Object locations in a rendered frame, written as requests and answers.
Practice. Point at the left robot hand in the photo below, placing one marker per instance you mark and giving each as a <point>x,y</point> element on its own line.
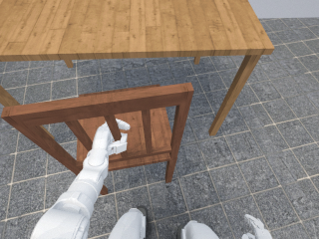
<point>103,138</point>

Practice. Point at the chair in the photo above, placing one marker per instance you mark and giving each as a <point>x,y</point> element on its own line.
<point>149,139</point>

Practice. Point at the left robot thigh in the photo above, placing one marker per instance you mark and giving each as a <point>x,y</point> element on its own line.
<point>132,225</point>

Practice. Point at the table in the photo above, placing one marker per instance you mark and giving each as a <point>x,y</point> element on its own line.
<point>57,30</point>

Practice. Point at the left robot forearm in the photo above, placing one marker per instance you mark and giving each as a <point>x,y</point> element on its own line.
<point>86,187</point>

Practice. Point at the robot left upper arm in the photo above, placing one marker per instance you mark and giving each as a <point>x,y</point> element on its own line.
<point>60,224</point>

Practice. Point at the left robot shin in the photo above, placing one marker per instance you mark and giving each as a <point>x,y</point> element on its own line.
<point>134,210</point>

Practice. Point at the right robot hand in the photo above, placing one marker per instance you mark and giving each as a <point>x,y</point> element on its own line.
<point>257,227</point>

